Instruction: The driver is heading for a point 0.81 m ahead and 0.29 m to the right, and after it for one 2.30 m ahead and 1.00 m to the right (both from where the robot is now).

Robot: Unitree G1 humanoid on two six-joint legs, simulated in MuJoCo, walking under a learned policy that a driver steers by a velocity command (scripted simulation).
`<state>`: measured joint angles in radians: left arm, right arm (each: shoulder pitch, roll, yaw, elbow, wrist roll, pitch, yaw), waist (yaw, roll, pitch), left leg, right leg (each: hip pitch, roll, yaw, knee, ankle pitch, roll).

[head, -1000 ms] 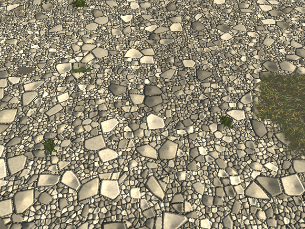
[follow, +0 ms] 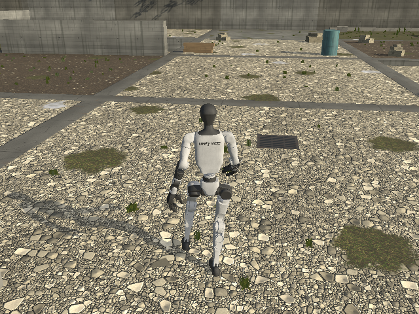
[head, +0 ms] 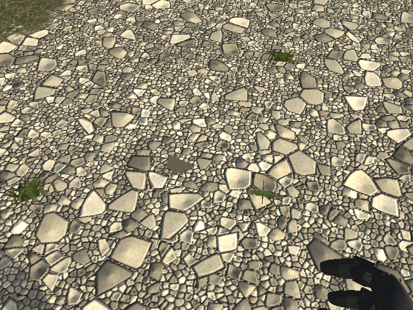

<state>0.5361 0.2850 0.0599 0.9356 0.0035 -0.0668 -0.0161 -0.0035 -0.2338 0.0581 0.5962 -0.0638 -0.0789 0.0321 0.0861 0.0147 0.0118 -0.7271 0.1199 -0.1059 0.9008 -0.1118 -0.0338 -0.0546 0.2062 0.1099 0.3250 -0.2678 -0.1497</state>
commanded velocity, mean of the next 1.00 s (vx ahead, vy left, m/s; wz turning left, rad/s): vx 0.89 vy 0.00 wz -0.83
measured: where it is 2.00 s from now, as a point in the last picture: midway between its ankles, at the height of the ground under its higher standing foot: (316, 207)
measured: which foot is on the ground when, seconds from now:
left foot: up 0.00-0.14, down 0.16-0.60, up 0.62-0.96, down 0.98-1.00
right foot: down 0.00-0.14, up 0.16-0.58, down 0.60-0.98, up 1.00-1.00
